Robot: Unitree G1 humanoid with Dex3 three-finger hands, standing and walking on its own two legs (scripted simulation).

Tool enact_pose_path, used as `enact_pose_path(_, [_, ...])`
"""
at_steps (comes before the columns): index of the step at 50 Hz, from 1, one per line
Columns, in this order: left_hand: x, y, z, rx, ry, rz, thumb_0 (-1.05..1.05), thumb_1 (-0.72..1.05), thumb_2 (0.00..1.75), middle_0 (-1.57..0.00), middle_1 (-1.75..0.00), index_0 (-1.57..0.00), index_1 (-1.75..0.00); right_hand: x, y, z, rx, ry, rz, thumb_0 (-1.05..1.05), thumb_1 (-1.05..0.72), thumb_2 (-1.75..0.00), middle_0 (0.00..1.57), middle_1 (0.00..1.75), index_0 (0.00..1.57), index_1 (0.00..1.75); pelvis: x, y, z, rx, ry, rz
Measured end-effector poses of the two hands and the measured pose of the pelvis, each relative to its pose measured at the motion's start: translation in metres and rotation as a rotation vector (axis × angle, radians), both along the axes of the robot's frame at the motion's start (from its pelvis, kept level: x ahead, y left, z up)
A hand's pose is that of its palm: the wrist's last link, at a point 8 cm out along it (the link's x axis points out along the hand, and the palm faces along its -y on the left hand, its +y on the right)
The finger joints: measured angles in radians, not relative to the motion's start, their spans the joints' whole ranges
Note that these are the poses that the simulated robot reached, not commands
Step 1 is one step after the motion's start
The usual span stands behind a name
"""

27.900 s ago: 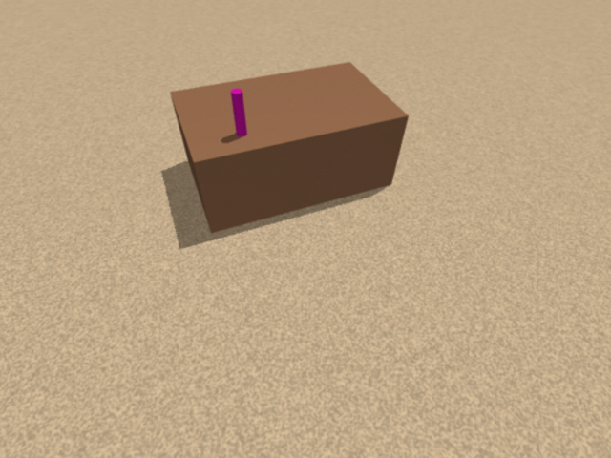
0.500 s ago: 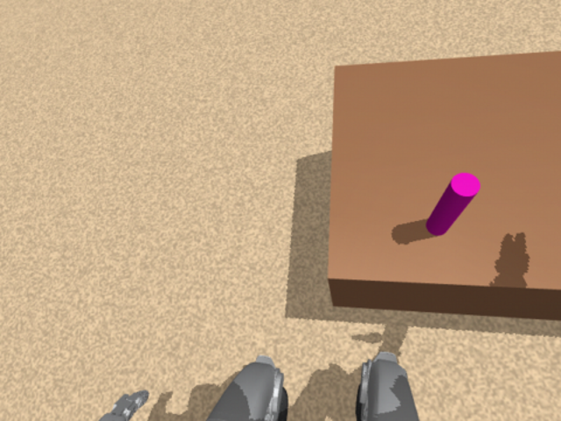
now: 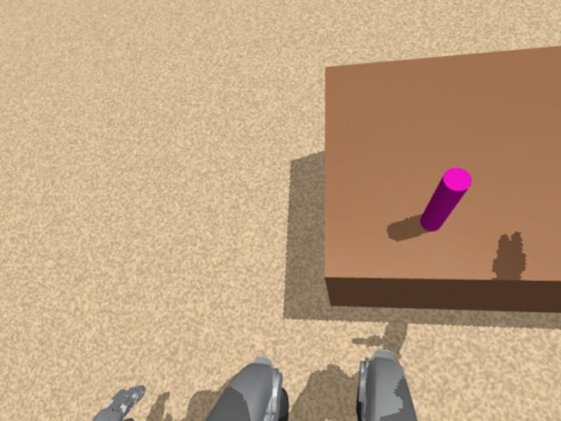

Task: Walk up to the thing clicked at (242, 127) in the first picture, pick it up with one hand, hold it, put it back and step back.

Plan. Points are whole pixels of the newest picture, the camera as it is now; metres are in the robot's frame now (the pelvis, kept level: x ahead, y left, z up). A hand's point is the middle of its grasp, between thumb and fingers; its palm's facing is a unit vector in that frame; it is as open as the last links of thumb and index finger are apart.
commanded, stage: go down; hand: right
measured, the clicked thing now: (442, 203) +0.50 -0.22 -0.19
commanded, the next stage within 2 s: approach in 0.44 s
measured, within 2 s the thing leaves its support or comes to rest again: neither
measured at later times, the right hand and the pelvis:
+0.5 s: hand out of the picture +0.41 -0.41 +0.09, palm faces +0.24 +0.97 -0.01, open 16.7 cm; pelvis +0.00 +0.00 +0.01, yaw -1 degrees
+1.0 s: hand (553, 208) +0.45 -0.34 -0.10, palm faces +0.20 +0.98 +0.03, open 15.7 cm; pelvis -0.02 +0.00 -0.11, yaw +4 degrees
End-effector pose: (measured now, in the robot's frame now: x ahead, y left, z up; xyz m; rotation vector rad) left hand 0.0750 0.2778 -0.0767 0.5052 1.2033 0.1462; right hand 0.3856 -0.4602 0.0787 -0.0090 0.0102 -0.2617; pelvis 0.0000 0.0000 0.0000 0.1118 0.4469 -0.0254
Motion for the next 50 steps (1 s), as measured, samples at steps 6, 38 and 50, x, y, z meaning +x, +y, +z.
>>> enact_pose_path(6, [-0.004, -0.002, 0.003, -0.007, 0.001, 0.013, 0.01, 0.89, 0.89, -0.21, -0.29, -0.20, -0.29, 0.002, 0.006, -0.005, 0.012, 0.033, 0.022, -0.02, 0.38, -0.12, 0.04, 0.06, 0.04, 0.06, 0.003, -0.001, 0.002, 0.003, -0.001, -0.002])
enact_pose_path(38, [-0.009, -0.001, -0.027, -0.011, 0.018, -0.035, 0.01, 0.94, 0.89, -0.21, -0.30, -0.21, -0.29, 0.013, 0.016, -0.049, 0.017, 0.038, 0.022, -0.01, 0.26, -0.14, 0.05, 0.06, 0.05, 0.06, -0.007, 0.000, -0.027, 0.001, 0.056, 0.020])
enact_pose_path(50, [-0.023, -0.001, -0.115, -0.026, 0.075, -0.016, 0.01, 1.03, 0.89, -0.20, -0.30, -0.21, -0.29, 0.033, 0.067, -0.180, 0.043, 0.010, 0.063, -0.01, 0.16, -0.13, 0.07, 0.05, 0.06, 0.05, -0.023, 0.004, -0.110, 0.024, 0.156, 0.057])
